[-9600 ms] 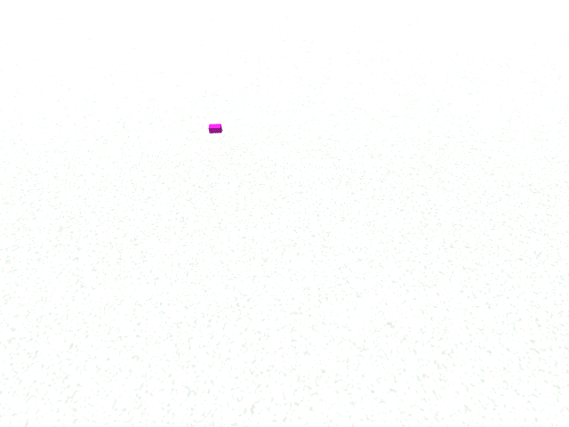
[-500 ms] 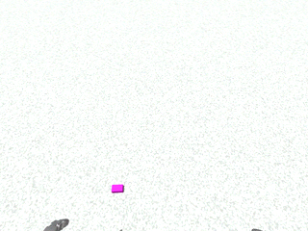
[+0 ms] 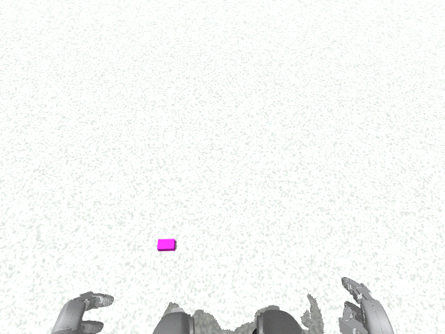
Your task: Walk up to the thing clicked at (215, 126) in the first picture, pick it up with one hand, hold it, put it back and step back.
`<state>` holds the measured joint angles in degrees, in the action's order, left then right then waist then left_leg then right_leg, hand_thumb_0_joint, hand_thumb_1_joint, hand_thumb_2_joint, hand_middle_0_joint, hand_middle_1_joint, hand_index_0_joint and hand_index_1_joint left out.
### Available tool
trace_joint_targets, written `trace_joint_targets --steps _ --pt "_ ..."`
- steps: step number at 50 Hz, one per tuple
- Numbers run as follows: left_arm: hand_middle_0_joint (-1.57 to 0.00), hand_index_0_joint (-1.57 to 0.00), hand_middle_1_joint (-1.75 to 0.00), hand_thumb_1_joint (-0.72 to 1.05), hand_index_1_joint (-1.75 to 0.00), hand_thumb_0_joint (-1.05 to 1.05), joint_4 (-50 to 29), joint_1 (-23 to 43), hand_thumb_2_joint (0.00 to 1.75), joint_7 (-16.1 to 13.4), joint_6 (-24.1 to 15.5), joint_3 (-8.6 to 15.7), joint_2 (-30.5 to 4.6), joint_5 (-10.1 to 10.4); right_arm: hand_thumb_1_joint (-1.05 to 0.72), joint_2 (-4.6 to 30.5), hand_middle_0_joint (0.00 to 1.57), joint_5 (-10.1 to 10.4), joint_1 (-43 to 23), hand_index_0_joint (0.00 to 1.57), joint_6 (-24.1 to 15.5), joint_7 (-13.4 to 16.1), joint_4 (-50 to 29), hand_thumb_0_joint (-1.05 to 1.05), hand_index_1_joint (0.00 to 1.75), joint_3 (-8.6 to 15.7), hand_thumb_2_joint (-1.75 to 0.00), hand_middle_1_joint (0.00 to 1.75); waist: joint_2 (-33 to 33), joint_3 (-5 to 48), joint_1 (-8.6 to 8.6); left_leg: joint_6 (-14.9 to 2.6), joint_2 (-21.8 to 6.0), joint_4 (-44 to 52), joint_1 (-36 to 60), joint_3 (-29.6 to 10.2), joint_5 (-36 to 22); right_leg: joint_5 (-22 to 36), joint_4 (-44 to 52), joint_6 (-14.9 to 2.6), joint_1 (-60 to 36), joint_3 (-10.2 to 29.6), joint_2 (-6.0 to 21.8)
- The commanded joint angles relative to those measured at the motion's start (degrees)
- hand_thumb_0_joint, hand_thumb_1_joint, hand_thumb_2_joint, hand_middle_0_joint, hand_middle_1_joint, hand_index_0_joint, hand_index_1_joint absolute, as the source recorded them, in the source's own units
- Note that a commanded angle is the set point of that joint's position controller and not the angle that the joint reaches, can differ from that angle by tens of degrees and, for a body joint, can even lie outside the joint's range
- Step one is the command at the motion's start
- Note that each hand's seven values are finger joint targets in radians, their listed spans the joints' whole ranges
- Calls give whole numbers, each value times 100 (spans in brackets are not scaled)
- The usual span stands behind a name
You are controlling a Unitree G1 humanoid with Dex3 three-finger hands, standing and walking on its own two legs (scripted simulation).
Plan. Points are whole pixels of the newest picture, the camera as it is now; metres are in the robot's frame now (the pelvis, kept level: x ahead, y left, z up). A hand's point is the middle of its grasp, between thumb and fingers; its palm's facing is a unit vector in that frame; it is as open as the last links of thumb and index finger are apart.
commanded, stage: rise first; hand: left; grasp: from above
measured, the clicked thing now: (166, 245) +0.47 +0.23 -0.70
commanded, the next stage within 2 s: none
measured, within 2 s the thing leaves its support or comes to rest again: neither
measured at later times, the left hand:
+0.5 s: hand (124, 286) +0.25 +0.27 -0.34, palm faces -0.45 -0.45 -0.77, open 11.1 cm
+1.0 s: hand (139, 257) +0.36 +0.27 -0.47, palm faces -0.48 -0.08 -0.87, open 10.8 cm
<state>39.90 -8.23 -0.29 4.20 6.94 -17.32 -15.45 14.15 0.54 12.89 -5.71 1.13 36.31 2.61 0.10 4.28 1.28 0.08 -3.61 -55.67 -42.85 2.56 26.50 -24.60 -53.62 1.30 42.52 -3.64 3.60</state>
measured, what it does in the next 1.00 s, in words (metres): lowers itself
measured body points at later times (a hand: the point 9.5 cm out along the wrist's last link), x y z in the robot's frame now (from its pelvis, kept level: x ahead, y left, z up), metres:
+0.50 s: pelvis -0.05 -0.01 -0.19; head +0.13 +0.01 +0.22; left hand +0.27 +0.29 -0.29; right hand +0.11 -0.28 -0.32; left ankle +0.00 +0.12 -0.68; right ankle +0.01 -0.14 -0.68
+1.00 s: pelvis -0.09 +0.00 -0.32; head +0.14 +0.04 +0.07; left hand +0.38 +0.27 -0.42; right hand -0.05 -0.28 -0.43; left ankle +0.00 +0.12 -0.68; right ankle +0.01 -0.14 -0.68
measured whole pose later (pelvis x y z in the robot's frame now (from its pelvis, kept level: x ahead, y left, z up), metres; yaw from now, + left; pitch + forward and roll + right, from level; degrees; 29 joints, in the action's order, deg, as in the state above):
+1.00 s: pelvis -0.09 +0.00 -0.32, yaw -4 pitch +35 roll -7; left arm 72.6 46.7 -15.3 -14.4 6.3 -39.7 -67.4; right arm 14.9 -4.9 9.5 -2.6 -4.9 43.2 1.2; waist 0.7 5.6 10.5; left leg -1.7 -3.9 -126.0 -123.0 -4.4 38.2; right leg -35.7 -121.1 0.8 119.7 -3.9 4.9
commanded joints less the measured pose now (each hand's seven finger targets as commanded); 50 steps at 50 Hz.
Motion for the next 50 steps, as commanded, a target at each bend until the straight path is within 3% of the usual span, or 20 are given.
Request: trace_joint_targets --steps 1,5,9,10,14,17,20,22,23,24,26,27,29,32,33,35,37,41,49,50 --pt "-62 -61 -53 -7 -55 0 -1126 475 54 -163 -15 290 -1128 -283 -94 882 20 3 42 20 -345 63 -749 0 30 320 -91 30 357 1224 168 32 173 337 421 -338 -1360 930 74 -238 125 64 -343" --pt "-59 -57 -56 -8 -58 0 -609 1055 58 -196 -241 242 -1144 -751 -91 887 20 -51 -34 20 -508 27 -748 0 30 288 -90 30 269 1240 211 8 185 -463 -518 -402 -765 432 -773 -231 1187 106 -294" --pt "-59 -57 -57 -9 -59 0 -468 1506 58 -378 -689 51 -1203 -1369 -93 979 20 -42 -99 20 -641 -47 -721 0 30 310 -91 30 424 2077 171 6 268 -1371 -1227 -355 -650 379 -1659 -246 1974 173 -247" --pt "-58 -57 -57 -9 -59 0 -467 1744 59 -447 -782 62 -1288 -1499 -93 1024 20 -35 -119 20 -661 -63 -709 0 30 326 -91 30 470 2258 221 14 267 -1561 -1394 -402 -657 402 -1901 -248 2191 177 -243" --pt "-56 -55 -59 -11 -61 0 -208 1845 60 -733 -906 169 -1577 -2001 -95 1116 20 4 -132 20 -631 -125 -576 0 30 397 -91 30 497 2982 91 3 277 -2298 -1840 -460 -1105 682 -2638 -280 2794 155 -223" --pt "-54 -53 -62 -12 -63 0 -148 2333 61 -891 -898 317 -1941 -2324 -95 1175 20 7 -129 20 -554 -179 -460 0 30 449 -91 30 670 3360 22 9 280 -2756 -2175 -477 -1374 804 -3125 -318 3226 144 -206" --pt "-53 -53 -62 -11 -62 0 125 3068 61 -964 -931 283 -2077 -2645 -95 1170 20 -10 -61 20 -463 -238 -322 0 30 493 -91 30 502 3590 96 -61 304 -3252 -2818 -417 -1075 672 -3412 -298 3517 169 -208" --pt "-53 -52 -62 -10 -62 0 238 3578 61 -1011 -1011 383 -2423 -2875 -94 1192 20 -34 -17 20 -421 -262 -255 0 30 508 -91 30 415 3801 105 -96 327 -3559 -3261 -369 -724 465 -3585 -282 3607 190 -201" --pt "-53 -53 -62 -11 -62 0 377 3730 61 -1012 -1063 284 -2371 -2960 -95 1178 20 -48 9 20 -408 -273 -213 0 30 517 -91 30 295 3872 170 -118 330 -3731 -3442 -342 -624 422 -3655 -273 3644 192 -202" --pt "-52 -52 -62 -11 -62 0 665 3969 62 -1007 -1092 175 -2268 -3061 -94 1160 20 -63 58 20 -388 -291 -172 0 30 503 -91 30 229 3762 273 -124 341 -3861 -3738 -336 -449 307 -3743 -268 3800 185 -194" --pt "-53 -53 -60 -10 -61 0 828 4457 62 -1030 -1251 280 -2644 -3221 -94 1164 20 -93 56 20 -350 -298 -139 0 30 531 -91 30 30 3752 250 -162 361 -4103 -4283 -257 120 -203 -3741 -237 3877 258 -200" --pt "-54 -53 -59 -10 -60 0 921 4700 62 -1034 -1331 157 -2597 -3338 -93 1144 20 -121 105 20 -333 -302 -84 0 30 519 -91 30 112 3833 320 -167 357 -4238 -4353 -240 214 -299 -3808 -235 4011 258 -202" --pt "-53 -52 -57 -9 -59 0 1218 5004 63 -1054 -1502 162 -2774 -3512 -92 1158 20 -173 146 20 -312 -338 -30 0 30 493 -91 30 63 3818 338 -181 365 -4444 -4708 -260 511 -656 -3991 -235 4217 232 -214" --pt "-55 -54 -55 -6 -56 0 1370 5646 62 -1177 -1727 253 -3240 -3890 -91 1233 20 -236 156 20 -270 -342 52 0 30 476 -91 30 521 3936 329 -142 339 -4634 -4674 -339 765 -880 -4350 -278 4810 121 -216" --pt "-54 -53 -56 -6 -57 0 1537 5747 62 -1199 -1776 161 -3151 -4003 -91 1237 20 -252 265 20 -245 -356 102 0 30 455 -91 30 486 3946 430 -140 332 -4706 -4705 -386 736 -833 -4459 -278 4896 71 -227" --pt "-56 -55 -54 -3 -55 0 1543 6113 60 -1324 -1883 288 -3494 -4193 -91 1246 20 -304 294 20 -193 -379 171 0 30 420 -91 30 618 4039 427 -155 339 -4872 -4849 -365 793 -909 -4594 -278 5006 51 -237" --pt "-56 -55 -53 -3 -54 0 1621 6368 60 -1427 -1890 202 -3461 -4393 -91 1258 20 -352 432 20 -122 -403 264 0 30 397 -91 30 803 4286 472 -138 325 -5000 -4691 -363 567 -678 -4764 -298 5092 -5 -254" --pt "-56 -55 -49 -3 -51 0 2116 6528 61 -1599 -1817 175 -3517 -4734 -90 1346 20 -423 575 20 48 -463 408 0 30 383 -91 30 1157 4089 629 -103 288 -5144 -4634 -531 306 -414 -5198 -331 5691 -179 -241" --pt "-54 -53 -49 -4 -51 0 2630 7128 62 -1784 -1908 254 -3957 -5289 -90 1402 20 -581 638 20 298 -585 515 0 30 288 -91 30 1249 3676 876 -144 311 -5529 -5255 -579 675 -679 -5642 -339 6260 -280 -240" --pt "-53 -53 -51 -4 -52 0 2590 7288 60 -1786 -1941 137 -3790 -5331 -90 1450 20 -610 686 20 304 -606 514 0 30 300 -91 30 1327 3687 946 -126 290 -5562 -5112 -622 596 -600 -5694 -335 6364 -295 -214"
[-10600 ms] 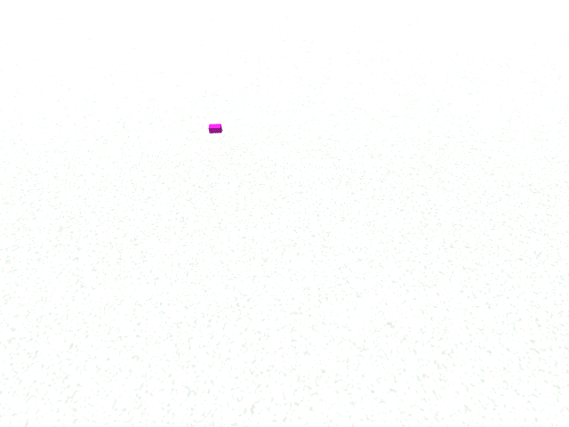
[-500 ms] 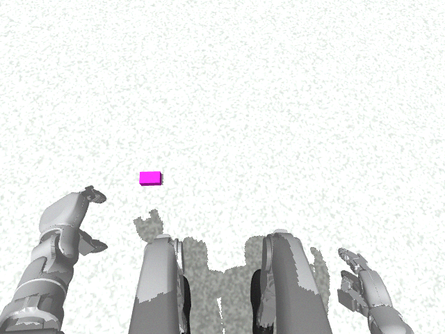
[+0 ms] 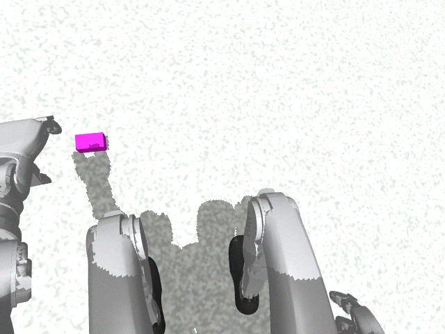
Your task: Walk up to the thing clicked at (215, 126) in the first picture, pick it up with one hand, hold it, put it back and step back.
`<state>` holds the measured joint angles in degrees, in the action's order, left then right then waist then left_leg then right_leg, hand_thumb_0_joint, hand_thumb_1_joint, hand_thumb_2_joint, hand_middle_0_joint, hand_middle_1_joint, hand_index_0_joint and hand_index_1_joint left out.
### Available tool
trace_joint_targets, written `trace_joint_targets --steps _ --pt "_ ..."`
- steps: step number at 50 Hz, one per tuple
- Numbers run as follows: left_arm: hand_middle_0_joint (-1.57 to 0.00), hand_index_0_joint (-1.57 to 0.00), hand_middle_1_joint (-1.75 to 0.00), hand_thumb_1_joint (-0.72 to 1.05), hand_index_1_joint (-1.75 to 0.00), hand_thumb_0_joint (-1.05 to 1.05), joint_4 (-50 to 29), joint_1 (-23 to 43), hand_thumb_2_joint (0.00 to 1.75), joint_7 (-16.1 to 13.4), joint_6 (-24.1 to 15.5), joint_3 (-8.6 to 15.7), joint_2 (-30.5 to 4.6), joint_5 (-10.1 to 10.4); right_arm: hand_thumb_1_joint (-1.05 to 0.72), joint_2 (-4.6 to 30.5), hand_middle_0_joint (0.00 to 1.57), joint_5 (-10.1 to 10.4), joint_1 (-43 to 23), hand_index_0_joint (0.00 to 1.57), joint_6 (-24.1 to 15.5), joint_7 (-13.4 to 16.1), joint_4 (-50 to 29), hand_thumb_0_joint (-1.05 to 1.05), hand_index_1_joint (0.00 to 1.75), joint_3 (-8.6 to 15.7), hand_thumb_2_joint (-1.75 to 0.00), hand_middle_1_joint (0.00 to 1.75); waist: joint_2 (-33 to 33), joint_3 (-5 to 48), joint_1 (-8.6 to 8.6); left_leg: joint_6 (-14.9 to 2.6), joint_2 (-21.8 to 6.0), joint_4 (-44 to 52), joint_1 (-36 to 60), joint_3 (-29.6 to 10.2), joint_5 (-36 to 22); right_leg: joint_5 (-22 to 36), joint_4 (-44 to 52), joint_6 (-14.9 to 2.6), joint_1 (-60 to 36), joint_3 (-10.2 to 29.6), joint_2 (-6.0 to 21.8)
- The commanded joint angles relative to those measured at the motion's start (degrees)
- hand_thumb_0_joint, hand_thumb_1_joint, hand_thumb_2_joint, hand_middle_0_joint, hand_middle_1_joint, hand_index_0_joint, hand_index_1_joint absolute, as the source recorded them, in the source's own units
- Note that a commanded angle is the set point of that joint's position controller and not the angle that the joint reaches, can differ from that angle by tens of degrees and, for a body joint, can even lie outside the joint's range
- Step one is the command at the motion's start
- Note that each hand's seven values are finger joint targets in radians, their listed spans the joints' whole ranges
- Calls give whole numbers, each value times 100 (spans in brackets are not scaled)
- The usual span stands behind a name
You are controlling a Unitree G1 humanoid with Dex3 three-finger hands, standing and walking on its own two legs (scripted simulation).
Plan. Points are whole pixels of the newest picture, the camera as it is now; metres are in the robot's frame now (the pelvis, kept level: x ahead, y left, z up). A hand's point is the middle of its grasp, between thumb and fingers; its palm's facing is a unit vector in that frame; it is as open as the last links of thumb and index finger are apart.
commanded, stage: rise first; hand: left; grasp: from above
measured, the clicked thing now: (91, 142) +0.54 +0.26 -0.38
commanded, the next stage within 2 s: none
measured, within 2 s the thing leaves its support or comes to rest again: neither
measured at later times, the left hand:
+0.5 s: hand (51, 148) +0.47 +0.30 -0.22, palm faces -0.47 -0.03 -0.88, open 11.2 cm
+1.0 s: hand (58, 146) +0.49 +0.29 -0.24, palm faces -0.47 -0.04 -0.88, open 11.6 cm
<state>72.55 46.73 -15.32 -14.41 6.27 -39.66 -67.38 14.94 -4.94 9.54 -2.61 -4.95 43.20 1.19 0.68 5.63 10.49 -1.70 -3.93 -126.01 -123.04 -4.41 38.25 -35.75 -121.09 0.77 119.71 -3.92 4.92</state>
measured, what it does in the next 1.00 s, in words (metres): lowers itself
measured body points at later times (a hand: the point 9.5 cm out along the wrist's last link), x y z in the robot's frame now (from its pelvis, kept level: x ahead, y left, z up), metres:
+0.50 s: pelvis +0.00 +0.00 -0.05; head +0.25 +0.06 +0.32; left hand +0.49 +0.29 -0.16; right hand +0.05 -0.28 -0.15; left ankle +0.08 +0.12 -0.36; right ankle +0.11 -0.13 -0.36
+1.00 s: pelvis +0.01 +0.00 -0.07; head +0.27 +0.07 +0.30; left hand +0.51 +0.29 -0.19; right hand +0.03 -0.28 -0.16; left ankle +0.08 +0.12 -0.36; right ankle +0.11 -0.13 -0.36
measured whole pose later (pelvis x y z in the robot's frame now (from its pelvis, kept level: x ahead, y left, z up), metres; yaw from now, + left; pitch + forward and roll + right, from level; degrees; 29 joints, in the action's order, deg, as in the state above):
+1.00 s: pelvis +0.01 +0.00 -0.07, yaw -3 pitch +34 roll -9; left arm 83.4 57.6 -20.4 -16.4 6.7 -48.5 -75.3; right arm 16.5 -10.1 9.2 -1.8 -8.1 41.4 -4.6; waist -1.4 -0.2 15.4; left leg -1.9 -3.7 -138.9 -133.9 -7.4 40.2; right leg -36.9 -132.1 1.4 129.2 -5.0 4.2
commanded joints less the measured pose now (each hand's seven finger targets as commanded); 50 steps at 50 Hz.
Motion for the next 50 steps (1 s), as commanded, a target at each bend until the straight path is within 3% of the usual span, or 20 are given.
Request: trace_joint_targets --steps 1,3,6,7,8,11,14,16,17,20,24,26,29,30,31,32,35,37,39,50 --pt "-52 -52 -52 -5 -53 0 -612 1860 62 -315 -109 265 -1677 -220 -90 1348 20 -71 1029 20 11 -3 -152 0 30 422 -91 30 1243 3575 29 51 323 1425 2845 65 -556 488 1002 -291 -1314 -287 -363" --pt "-51 -51 -53 -5 -53 0 -505 1907 62 -357 -165 183 -1615 -360 -90 1408 20 -116 1080 20 25 -35 -142 0 30 401 -91 30 1403 3576 92 87 310 1364 2993 1 -759 623 850 -278 -1123 -311 -335" --pt "-51 -50 -54 -6 -55 0 -456 2284 63 -455 -267 231 -1838 -533 -90 1429 20 -172 1076 20 55 -62 -98 0 30 369 -91 30 1490 3473 153 70 316 1236 2786 14 -566 502 753 -278 -925 -324 -341" --pt "-49 -50 -57 -6 -57 0 -358 2200 62 -478 -280 152 -1736 -595 -91 1411 20 -189 1091 20 69 -76 -88 0 30 346 -91 30 1497 3539 141 70 334 1147 2801 56 -648 562 740 -279 -975 -317 -348" --pt "-49 -50 -57 -6 -57 0 -299 2322 62 -534 -306 275 -1980 -644 -90 1369 20 -203 1061 20 78 -82 -59 0 30 297 -91 30 1394 3488 148 36 340 1061 2587 90 -499 461 730 -276 -976 -320 -363" --pt "-47 -48 -60 -8 -59 0 -236 2538 63 -618 -348 239 -1982 -748 -91 1445 20 -283 1094 20 87 -99 -66 0 30 314 -91 30 1501 3548 188 40 343 952 2617 111 -589 538 617 -271 -867 -322 -355" --pt "-46 -48 -64 -7 -61 0 147 2546 62 -686 -301 114 -1784 -734 -91 1472 20 -345 1112 20 53 -117 -29 0 30 264 -91 30 1495 3422 284 47 329 859 2644 58 -641 593 515 -260 -690 -366 -343" --pt "-46 -48 -63 -8 -61 0 27 2775 63 -754 -287 280 -2113 -765 -91 1506 20 -407 1202 20 55 -129 9 0 30 216 -91 30 1555 3587 319 27 346 732 2533 110 -823 778 445 -250 -866 -380 -364" --pt "-45 -48 -64 -8 -62 0 27 2742 62 -776 -259 317 -2152 -778 -91 1497 20 -401 1233 20 51 -132 4 0 30 230 -91 30 1589 3696 254 24 342 700 2599 148 -932 857 443 -252 -948 -370 -371" --pt "-45 -48 -66 -9 -63 0 241 2740 62 -761 -183 131 -1892 -749 -91 1493 20 -422 1180 20 42 -163 -18 0 30 169 -91 30 1555 3534 362 27 337 638 2417 138 -820 775 407 -258 -818 -390 -392" --pt "-43 -47 -68 -9 -64 0 145 2775 62 -764 -123 328 -2302 -738 -91 1531 20 -450 1229 20 43 -175 -37 0 30 147 -91 30 1544 3673 298 7 327 499 2326 162 -962 918 320 -251 -994 -383 -403" --pt "-44 -46 -66 -11 -64 0 296 2668 63 -739 -113 208 -2050 -707 -91 1530 20 -472 1258 20 36 -199 -54 0 30 111 -91 30 1637 3510 396 30 323 480 2325 145 -984 932 292 -243 -922 -399 -390" --pt "-44 -46 -67 -11 -65 0 -56 2887 64 -729 -135 324 -2346 -685 -91 1547 20 -477 1327 20 60 -197 -49 0 30 83 -91 30 1569 3741 418 -3 331 315 2258 200 -1201 1174 292 -227 -1225 -390 -424" --pt "-43 -46 -68 -11 -65 0 142 2619 64 -715 -110 311 -2296 -710 -91 1539 20 -480 1337 20 69 -207 -41 0 30 72 -91 30 1525 3768 359 -2 332 281 2247 213 -1286 1242 275 -220 -1298 -369 -424" --pt "-43 -46 -68 -11 -65 0 327 2478 63 -715 -77 283 -2199 -673 -91 1538 20 -477 1301 20 69 -218 -67 0 30 45 -91 30 1492 3620 340 6 336 314 2241 196 -1207 1123 271 -229 -1145 -367 -415" --pt "-43 -46 -67 -10 -64 0 79 2795 62 -707 -114 256 -2202 -607 -91 1555 20 -473 1274 20 70 -223 -64 0 30 64 -91 30 1612 3627 421 18 314 319 2238 163 -1151 1083 219 -243 -1017 -395 -426" --pt "-43 -45 -67 -12 -65 0 116 2827 65 -680 -140 215 -2213 -641 -91 1593 20 -474 1281 20 78 -222 -86 0 30 42 -91 30 1687 3497 494 26 298 258 2227 125 -1130 1094 187 -247 -916 -434 -431" --pt "-42 -44 -68 -13 -66 0 115 2740 65 -686 -160 306 -2377 -659 -91 1597 20 -472 1305 20 86 -235 -80 0 30 24 -91 30 1668 3494 422 27 309 257 2146 136 -1157 1109 144 -255 -990 -436 -435" --pt "-42 -44 -67 -13 -65 0 276 2562 65 -675 -165 235 -2222 -668 -91 1603 20 -509 1335 20 102 -258 -116 0 30 -15 -91 30 1592 3527 482 26 313 204 2172 132 -1234 1165 146 -233 -1034 -464 -448" --pt "-41 -42 -68 -16 -67 0 226 2895 68 -773 -184 235 -2401 -680 -91 1696 20 -497 1217 20 76 -264 -153 0 30 -91 -91 30 1806 3259 544 43 286 232 2118 34 -830 869 39 -253 -634 -529 -457"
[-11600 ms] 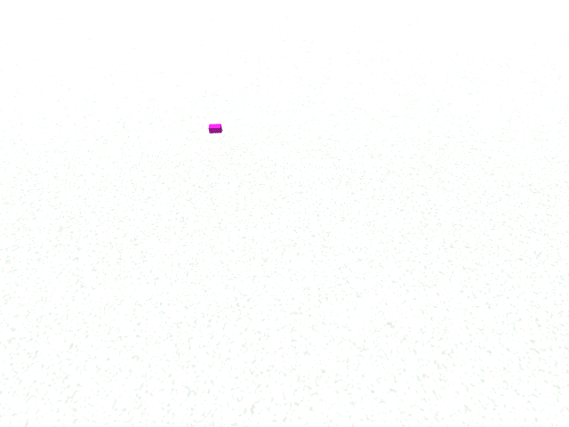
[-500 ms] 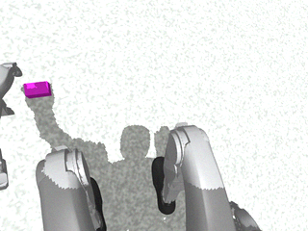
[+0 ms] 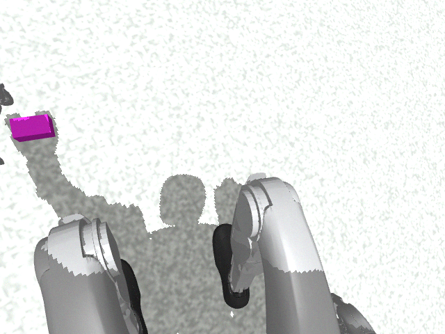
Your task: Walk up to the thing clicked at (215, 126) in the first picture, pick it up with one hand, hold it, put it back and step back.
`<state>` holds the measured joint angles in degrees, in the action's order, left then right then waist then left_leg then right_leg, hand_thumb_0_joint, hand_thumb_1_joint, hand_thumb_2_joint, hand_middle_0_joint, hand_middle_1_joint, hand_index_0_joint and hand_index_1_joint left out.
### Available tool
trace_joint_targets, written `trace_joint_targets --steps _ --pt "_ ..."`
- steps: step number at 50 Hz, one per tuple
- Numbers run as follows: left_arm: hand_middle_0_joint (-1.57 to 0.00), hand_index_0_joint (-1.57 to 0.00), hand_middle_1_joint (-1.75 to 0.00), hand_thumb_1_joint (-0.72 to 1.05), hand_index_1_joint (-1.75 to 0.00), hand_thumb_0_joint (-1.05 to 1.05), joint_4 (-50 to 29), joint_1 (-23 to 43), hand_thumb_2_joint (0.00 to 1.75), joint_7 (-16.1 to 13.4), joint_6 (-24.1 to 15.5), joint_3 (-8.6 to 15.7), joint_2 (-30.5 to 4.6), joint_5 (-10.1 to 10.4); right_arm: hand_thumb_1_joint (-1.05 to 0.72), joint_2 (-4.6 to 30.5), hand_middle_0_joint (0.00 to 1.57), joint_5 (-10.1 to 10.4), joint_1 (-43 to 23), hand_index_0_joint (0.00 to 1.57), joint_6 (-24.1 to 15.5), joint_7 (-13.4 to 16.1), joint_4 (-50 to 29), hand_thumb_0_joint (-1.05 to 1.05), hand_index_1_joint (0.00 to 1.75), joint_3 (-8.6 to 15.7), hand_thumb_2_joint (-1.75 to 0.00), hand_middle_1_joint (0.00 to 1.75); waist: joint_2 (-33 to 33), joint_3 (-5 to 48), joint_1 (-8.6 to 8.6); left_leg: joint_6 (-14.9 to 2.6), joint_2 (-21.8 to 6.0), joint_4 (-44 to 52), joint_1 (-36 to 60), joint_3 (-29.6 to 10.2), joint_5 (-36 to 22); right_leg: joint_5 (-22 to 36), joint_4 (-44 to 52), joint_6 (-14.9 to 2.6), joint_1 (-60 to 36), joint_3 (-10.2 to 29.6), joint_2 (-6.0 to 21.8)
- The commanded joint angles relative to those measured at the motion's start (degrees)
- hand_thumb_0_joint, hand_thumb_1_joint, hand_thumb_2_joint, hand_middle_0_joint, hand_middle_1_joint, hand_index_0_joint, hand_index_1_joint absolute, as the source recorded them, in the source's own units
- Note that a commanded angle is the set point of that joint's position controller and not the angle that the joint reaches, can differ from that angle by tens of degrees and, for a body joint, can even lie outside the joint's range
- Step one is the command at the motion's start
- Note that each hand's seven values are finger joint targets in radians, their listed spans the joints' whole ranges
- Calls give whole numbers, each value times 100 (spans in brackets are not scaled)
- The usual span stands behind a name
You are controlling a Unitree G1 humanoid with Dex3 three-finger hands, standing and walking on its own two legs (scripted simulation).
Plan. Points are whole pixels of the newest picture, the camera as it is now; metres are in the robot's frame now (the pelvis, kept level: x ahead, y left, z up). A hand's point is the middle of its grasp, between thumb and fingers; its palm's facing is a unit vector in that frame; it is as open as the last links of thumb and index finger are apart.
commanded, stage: rise first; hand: left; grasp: from above
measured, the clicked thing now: (33, 128) +0.52 +0.29 -0.31
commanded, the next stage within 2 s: approach in 1.80 s
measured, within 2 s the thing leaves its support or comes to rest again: neither
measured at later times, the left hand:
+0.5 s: hand out of the picture +0.47 +0.32 -0.19, palm faces -0.47 -0.06 -0.88, open 11.5 cm
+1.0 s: hand out of the picture +0.47 +0.32 -0.18, palm faces -0.46 -0.06 -0.89, open 10.7 cm
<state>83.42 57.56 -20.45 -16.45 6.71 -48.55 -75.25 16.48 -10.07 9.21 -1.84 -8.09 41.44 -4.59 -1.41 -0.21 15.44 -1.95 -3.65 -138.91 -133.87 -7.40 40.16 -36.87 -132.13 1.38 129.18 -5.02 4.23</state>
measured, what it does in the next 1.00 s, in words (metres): stands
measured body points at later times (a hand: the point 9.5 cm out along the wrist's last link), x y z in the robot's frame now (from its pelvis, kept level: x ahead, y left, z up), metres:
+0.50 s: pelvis +0.00 +0.00 -0.01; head +0.26 +0.08 +0.35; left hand +0.49 +0.32 -0.14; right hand +0.03 -0.27 -0.09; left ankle +0.07 +0.12 -0.30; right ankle +0.11 -0.13 -0.30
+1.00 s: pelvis +0.00 +0.00 -0.01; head +0.25 +0.09 +0.35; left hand +0.49 +0.32 -0.13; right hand +0.04 -0.27 -0.09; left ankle +0.07 +0.12 -0.30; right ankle +0.11 -0.13 -0.30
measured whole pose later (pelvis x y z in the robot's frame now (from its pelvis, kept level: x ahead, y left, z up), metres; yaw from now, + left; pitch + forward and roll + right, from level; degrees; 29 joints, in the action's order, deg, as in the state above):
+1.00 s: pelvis +0.00 +0.00 -0.01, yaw -1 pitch +33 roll -11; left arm 85.1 58.7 -20.6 -17.1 7.1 -51.8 -76.1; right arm 16.8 -10.2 9.1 -2.9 -9.5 40.2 -6.7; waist -1.8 -1.5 17.0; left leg -2.0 -3.3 -140.8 -135.0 -8.7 39.8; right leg -36.3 -133.1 1.7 129.6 -5.9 3.9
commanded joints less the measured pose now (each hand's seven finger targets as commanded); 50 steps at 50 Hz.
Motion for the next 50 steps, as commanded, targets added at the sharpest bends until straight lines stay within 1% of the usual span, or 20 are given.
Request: trace_joint_targets --steps 1,5,11,12,15,20,22,25,28,31,32,34,38,40,42,43,44,48,49,50 --pt "-41 -42 -68 -16 -67 0 -831 1778 68 -262 27 167 -1505 71 -91 1543 20 19 1284 20 -10 38 12 0 30 476 -91 30 2087 3844 96 80 256 1497 3279 307 -1124 1061 1100 -315 -1565 -433 -389" --pt "-41 -42 -68 -16 -67 0 -835 1779 68 -286 63 210 -1523 90 -91 1561 20 12 1336 20 -39 22 33 0 30 466 -91 30 2073 3929 125 79 253 1418 3342 314 -1350 1256 1080 -299 -1638 -439 -386" --pt "-42 -43 -67 -14 -66 0 -682 1709 66 -238 72 185 -1569 117 -91 1549 20 11 1311 20 -61 -7 -27 0 30 403 -90 30 2066 3746 160 40 275 1337 2992 420 -1158 1126 1154 -289 -1788 -404 -405" --pt "-42 -43 -67 -14 -66 0 -770 1791 66 -232 58 197 -1608 111 -91 1573 20 -17 1381 20 -61 -9 -9 0 30 394 -91 30 1994 3873 216 40 270 1295 3057 391 -1256 1234 1143 -275 -1856 -430 -405" --pt "-45 -43 -63 -18 -65 0 -671 1763 72 -237 36 253 -1699 116 -91 1582 20 -2 1337 20 -58 -20 -34 0 30 378 -90 30 1991 3800 169 46 273 1348 2964 352 -1139 1111 1121 -284 -1793 -444 -408" --pt "-47 -47 -62 -11 -62 0 -606 1725 64 -250 6 268 -1796 32 -91 1617 20 -19 1339 20 -46 -37 -39 0 30 332 -90 30 2052 3727 221 52 278 1295 3024 324 -1251 1211 1049 -283 -1728 -482 -414" --pt "-48 -48 -61 -10 -62 0 -684 1701 63 -259 -16 273 -1834 52 -91 1597 20 -8 1306 20 -46 -42 -55 0 30 313 -90 30 2207 3795 159 66 281 1313 3051 345 -1274 1208 1042 -291 -1785 -462 -417" --pt "-49 -50 -60 -8 -60 0 -748 1801 62 -267 -35 358 -1964 31 -91 1634 20 -25 1326 20 -46 -57 -73 0 30 319 -90 30 2136 3819 237 64 263 1221 3093 314 -1394 1330 998 -300 -1755 -491 -430" --pt "-51 -50 -58 -7 -58 0 -611 1717 61 -243 -54 250 -1764 74 -91 1632 20 -44 1343 20 -59 -81 -46 0 30 300 -90 30 2190 3638 295 70 266 1272 3002 310 -1285 1228 1032 -277 -1728 -506 -422" --pt "-52 -51 -56 -6 -57 0 -697 1647 60 -240 -85 313 -1930 35 -91 1648 20 -48 1372 20 -56 -78 -51 0 30 310 -90 30 2222 3788 223 78 263 1202 3115 319 -1401 1316 997 -280 -1780 -509 -426" --pt "-52 -52 -56 -5 -56 0 -628 1648 59 -232 -84 256 -1805 74 -91 1641 20 -55 1335 20 -66 -95 -56 0 30 303 -90 30 2183 3709 245 84 259 1244 3097 277 -1358 1271 980 -284 -1684 -518 -419" --pt "-54 -53 -54 -4 -55 0 -777 1836 59 -227 -109 238 -1827 64 -91 1650 20 -42 1319 20 -68 -93 -72 0 30 314 -90 30 2249 3662 293 87 244 1273 3143 242 -1192 1155 984 -294 -1556 -533 -423" --pt "-55 -54 -51 -2 -52 0 -846 1687 58 -264 -121 289 -1866 61 -91 1672 20 -32 1277 20 -60 -91 -88 0 30 331 -90 30 2274 3718 177 96 265 1379 3121 239 -1070 1059 1011 -291 -1592 -540 -412" --pt "-56 -55 -50 -2 -52 0 -1028 1816 57 -263 -108 295 -1902 54 -91 1653 20 -17 1311 20 -63 -95 -76 0 30 345 -90 30 2396 3881 200 106 254 1333 3235 256 -1216 1172 981 -300 -1617 -521 -420" --pt "-57 -56 -51 0 -52 0 -757 1690 56 -243 -69 182 -1721 53 -91 1620 20 -1 1275 20 -63 -104 -90 0 30 328 -90 30 2219 3729 233 81 264 1283 3144 294 -1246 1214 1026 -296 -1639 -499 -426" --pt "-57 -56 -50 0 -51 0 -915 1741 56 -276 -85 317 -1869 31 -91 1647 20 -19 1337 20 -56 -97 -77 0 30 346 -90 30 2171 3843 239 70 270 1239 3118 325 -1390 1356 1041 -283 -1785 -509 -433" --pt "-57 -56 -49 -1 -51 0 -836 1768 57 -272 -73 293 -1912 6 -91 1635 20 -1 1374 20 -61 -99 -47 0 30 331 -90 30 2122 3771 258 64 275 1206 3041 331 -1381 1350 1021 -293 -1768 -497 -440" --pt "-59 -57 -48 1 -50 0 -612 1842 55 -235 -55 175 -1750 47 -91 1609 20 -16 1293 20 -76 -94 -53 0 30 291 -90 30 2000 3557 294 38 285 1275 2817 348 -1010 1034 1142 -281 -1694 -481 -444" --pt "-59 -58 -49 2 -50 0 -699 1852 55 -222 -56 243 -1903 20 -91 1654 20 -1 1310 20 -88 -88 -63 0 30 316 -90 30 2045 3577 245 44 282 1282 2928 336 -1019 1034 1118 -288 -1641 -486 -429" --pt "-59 -58 -48 1 -49 0 -587 1682 56 -205 -30 212 -1859 -18 -91 1643 20 -10 1330 20 -86 -89 -69 0 30 303 -90 30 2150 3635 208 65 284 1304 3023 343 -1097 1070 1086 -285 -1681 -483 -428"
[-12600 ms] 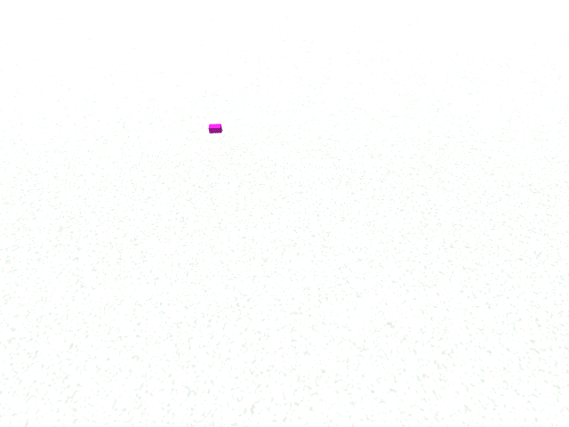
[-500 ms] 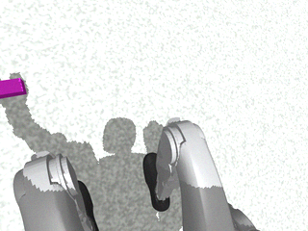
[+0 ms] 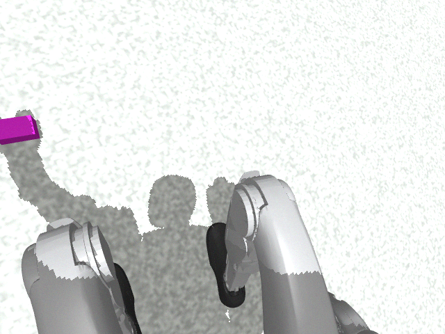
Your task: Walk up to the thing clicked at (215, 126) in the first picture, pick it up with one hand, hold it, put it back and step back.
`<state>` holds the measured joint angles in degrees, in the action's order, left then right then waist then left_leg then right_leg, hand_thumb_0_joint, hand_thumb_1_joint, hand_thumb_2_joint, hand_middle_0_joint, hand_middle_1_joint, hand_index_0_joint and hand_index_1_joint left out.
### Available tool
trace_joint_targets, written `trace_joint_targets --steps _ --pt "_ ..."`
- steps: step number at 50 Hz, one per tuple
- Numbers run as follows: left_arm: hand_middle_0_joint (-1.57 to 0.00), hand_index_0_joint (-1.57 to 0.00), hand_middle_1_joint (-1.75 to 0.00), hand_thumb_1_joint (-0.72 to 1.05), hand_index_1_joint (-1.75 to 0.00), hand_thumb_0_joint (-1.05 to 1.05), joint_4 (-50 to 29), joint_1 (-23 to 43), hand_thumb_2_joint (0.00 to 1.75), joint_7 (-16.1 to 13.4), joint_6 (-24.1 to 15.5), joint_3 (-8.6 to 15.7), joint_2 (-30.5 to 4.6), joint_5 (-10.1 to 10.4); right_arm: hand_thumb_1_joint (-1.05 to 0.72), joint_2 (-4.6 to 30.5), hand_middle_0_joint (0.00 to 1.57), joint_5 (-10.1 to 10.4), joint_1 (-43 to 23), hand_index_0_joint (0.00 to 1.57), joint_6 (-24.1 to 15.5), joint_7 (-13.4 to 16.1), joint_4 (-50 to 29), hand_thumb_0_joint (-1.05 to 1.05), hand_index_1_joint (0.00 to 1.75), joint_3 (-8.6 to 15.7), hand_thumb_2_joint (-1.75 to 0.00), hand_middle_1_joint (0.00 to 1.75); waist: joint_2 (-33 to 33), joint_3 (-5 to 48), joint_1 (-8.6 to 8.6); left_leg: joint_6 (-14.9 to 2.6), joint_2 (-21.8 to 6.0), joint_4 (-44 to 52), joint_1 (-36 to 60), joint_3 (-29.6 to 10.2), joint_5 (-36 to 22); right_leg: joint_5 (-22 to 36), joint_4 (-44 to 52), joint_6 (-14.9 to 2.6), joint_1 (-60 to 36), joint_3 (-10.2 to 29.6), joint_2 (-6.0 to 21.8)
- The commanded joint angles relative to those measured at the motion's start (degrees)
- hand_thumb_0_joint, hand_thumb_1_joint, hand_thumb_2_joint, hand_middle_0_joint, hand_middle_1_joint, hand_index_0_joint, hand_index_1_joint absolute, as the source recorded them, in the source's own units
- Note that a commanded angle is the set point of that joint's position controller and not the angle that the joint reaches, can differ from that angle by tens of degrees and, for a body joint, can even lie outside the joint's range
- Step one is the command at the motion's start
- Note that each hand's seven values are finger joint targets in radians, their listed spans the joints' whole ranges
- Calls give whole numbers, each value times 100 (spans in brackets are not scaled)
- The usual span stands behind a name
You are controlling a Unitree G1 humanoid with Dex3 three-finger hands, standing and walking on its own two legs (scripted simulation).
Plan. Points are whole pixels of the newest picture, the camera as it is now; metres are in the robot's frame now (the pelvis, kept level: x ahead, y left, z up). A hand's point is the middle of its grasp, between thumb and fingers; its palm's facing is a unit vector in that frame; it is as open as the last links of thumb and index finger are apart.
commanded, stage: rise first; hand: left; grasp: from above
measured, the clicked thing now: (16, 130) +0.51 +0.29 -0.30
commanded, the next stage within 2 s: approach in 0.80 s
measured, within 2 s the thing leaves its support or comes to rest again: neither
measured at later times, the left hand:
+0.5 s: hand out of the picture +0.47 +0.33 -0.17, palm faces -0.45 -0.05 -0.89, open 10.3 cm
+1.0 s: hand out of the picture +0.47 +0.33 -0.17, palm faces -0.45 -0.06 -0.89, open 10.4 cm
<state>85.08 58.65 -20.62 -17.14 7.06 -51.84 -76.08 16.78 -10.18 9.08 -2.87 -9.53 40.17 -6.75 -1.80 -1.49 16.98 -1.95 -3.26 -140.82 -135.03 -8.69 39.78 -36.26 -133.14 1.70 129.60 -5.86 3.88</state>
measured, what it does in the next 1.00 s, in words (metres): stands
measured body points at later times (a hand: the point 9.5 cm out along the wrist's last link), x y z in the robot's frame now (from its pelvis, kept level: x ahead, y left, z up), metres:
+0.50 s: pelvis +0.00 +0.00 +0.00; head +0.25 +0.09 +0.36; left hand +0.49 +0.33 -0.12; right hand +0.04 -0.27 -0.08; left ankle +0.07 +0.12 -0.29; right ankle +0.11 -0.13 -0.29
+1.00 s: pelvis +0.00 +0.00 +0.00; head +0.25 +0.09 +0.36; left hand +0.49 +0.33 -0.12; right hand +0.04 -0.27 -0.08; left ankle +0.07 +0.12 -0.29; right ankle +0.11 -0.13 -0.29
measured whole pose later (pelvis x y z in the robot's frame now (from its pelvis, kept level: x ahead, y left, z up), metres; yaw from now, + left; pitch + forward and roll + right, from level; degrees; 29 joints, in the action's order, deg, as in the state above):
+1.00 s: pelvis +0.00 +0.00 +0.00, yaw +0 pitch +32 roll -11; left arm 85.7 59.4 -20.0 -17.5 7.4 -53.1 -77.1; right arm 17.0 -10.0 9.7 -2.8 -9.5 39.1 -7.5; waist -2.0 -1.3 17.7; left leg -1.8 -2.8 -141.2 -135.5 -8.9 39.2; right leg -35.9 -133.5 1.8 129.9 -5.8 3.8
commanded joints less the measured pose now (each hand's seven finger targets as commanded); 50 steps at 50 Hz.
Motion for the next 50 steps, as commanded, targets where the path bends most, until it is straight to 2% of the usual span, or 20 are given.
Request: trace_joint_targets --steps 1,5,17,18,22,25,28,30,31,32,33,34,37,38,40,41,45,48,49,50 --pt "-59 -58 -48 2 -49 0 -850 1663 55 -182 35 213 -1533 105 -91 1611 20 15 1326 20 10 53 50 0 30 530 -90 30 2197 3842 51 77 233 1504 3229 430 -1150 1088 1158 -311 -1691 -414 -384" --pt "-59 -58 -48 1 -49 0 -769 1605 55 -149 45 122 -1396 123 -91 1585 20 31 1302 20 38 42 24 0 30 519 -90 30 2214 3812 98 76 246 1529 3132 421 -1186 1125 1142 -324 -1697 -430 -397" --pt "-62 -60 -46 3 -48 0 -942 1869 54 -189 -79 167 -1564 32 -91 1606 20 11 1315 20 43 62 20 0 30 501 -90 30 2343 3872 118 96 243 1501 3277 430 -1099 1052 1128 -334 -1633 -429 -400" --pt "-62 -60 -45 3 -47 0 -843 1852 54 -201 -73 100 -1422 70 -91 1604 20 2 1314 20 39 53 20 0 30 493 -90 30 2339 3739 163 98 243 1561 3182 392 -1011 979 1122 -335 -1557 -456 -391" --pt "-61 -60 -47 4 -48 0 -1097 1842 53 -217 -33 287 -1731 3 -91 1628 20 10 1311 20 5 62 -33 0 30 511 -90 30 2403 3980 55 97 240 1495 3335 447 -1178 1113 1119 -335 -1693 -423 -395" --pt "-62 -61 -47 4 -48 0 -666 1664 53 -185 48 22 -1275 65 -91 1556 20 17 1335 20 9 40 28 0 30 477 -90 30 2154 3741 186 66 257 1454 3061 482 -1146 1129 1171 -328 -1722 -415 -412" --pt "-61 -60 -47 3 -48 0 -760 1748 53 -181 55 285 -1751 56 -91 1645 20 37 1307 20 7 70 -2 0 30 488 -90 30 2186 3809 88 60 251 1459 3017 450 -1137 1087 1133 -333 -1714 -420 -400" --pt "-62 -62 -47 6 -47 0 -702 1665 51 -130 42 84 -1409 69 -91 1595 20 21 1255 20 3 52 -39 0 30 476 -90 30 2271 3727 93 98 240 1541 3132 405 -1113 1046 1113 -342 -1608 -440 -397" --pt "-63 -61 -45 5 -47 0 -618 1704 53 -115 44 125 -1458 41 -90 1652 20 9 1308 20 -4 47 -35 0 30 474 -90 30 2171 3580 215 82 245 1505 3098 396 -1078 1035 1111 -315 -1538 -469 -389" --pt "-61 -60 -46 4 -48 0 -748 1755 53 -89 29 69 -1437 100 -90 1626 20 45 1321 20 -10 48 -34 0 30 476 -90 30 2213 3668 146 74 248 1494 3073 420 -1023 984 1150 -327 -1592 -442 -398" --pt "-62 -60 -46 4 -47 0 -764 1696 54 -133 11 314 -1701 97 -90 1683 20 18 1316 20 2 59 -51 0 30 479 -90 30 2175 3759 139 82 245 1510 3089 378 -1090 1044 1109 -322 -1669 -471 -390" --pt "-61 -60 -46 3 -48 0 -941 1706 53 -142 -17 354 -1873 50 -91 1663 20 37 1335 20 19 60 -49 0 30 498 -90 30 2330 3912 27 95 252 1513 3130 433 -1111 1047 1105 -340 -1777 -427 -398" --pt "-61 -61 -47 5 -48 0 -1020 1787 52 -122 -35 78 -1337 108 -90 1560 20 15 1329 20 25 39 -7 0 30 475 -90 30 2361 3954 149 106 245 1514 3262 433 -1234 1154 1118 -327 -1740 -447 -405" --pt "-61 -61 -48 4 -49 0 -951 1798 52 -145 -27 237 -1601 84 -90 1619 20 12 1334 20 17 47 -41 0 30 494 -90 30 2275 3909 186 85 239 1428 3211 454 -1238 1187 1129 -319 -1757 -440 -419" --pt "-60 -60 -49 4 -49 0 -835 1761 53 -136 -3 107 -1505 80 -91 1602 20 45 1365 20 6 39 20 0 30 472 -90 30 2258 3805 122 84 261 1420 3129 464 -1185 1129 1110 -340 -1677 -407 -401" --pt "-61 -61 -46 4 -47 0 -975 1750 52 -184 -39 319 -1745 64 -90 1674 20 22 1309 20 18 49 -55 0 30 510 -90 30 2288 3904 83 101 249 1475 3220 413 -1265 1156 1098 -324 -1700 -461 -394" --pt "-64 -59 -43 0 -48 0 -799 1788 58 -185 -33 167 -1477 74 -90 1616 20 22 1283 20 27 42 -60 0 30 463 -90 30 2203 3828 151 85 263 1451 3048 423 -1205 1143 1093 -338 -1697 -451 -411" --pt "-55 -55 -50 0 -50 0 -766 1874 55 -172 -20 287 -1751 4 -89 1705 20 27 1283 20 20 64 -78 0 30 498 -89 30 2333 3752 132 98 254 1493 3145 397 -1091 1014 1063 -345 -1525 -459 -391" --pt "-54 -54 -51 0 -51 0 -852 1996 56 -142 -29 101 -1487 -14 -89 1649 20 17 1308 20 14 52 -106 0 30 461 -89 30 2389 3727 250 96 252 1484 3169 407 -1122 1064 1082 -331 -1550 -464 -394" --pt "-53 -54 -52 -1 -52 0 -811 2044 56 -158 -39 133 -1466 47 -89 1652 20 20 1297 20 19 63 -57 0 30 475 -89 30 2305 3715 270 88 240 1507 3102 380 -979 970 1111 -343 -1537 -474 -405"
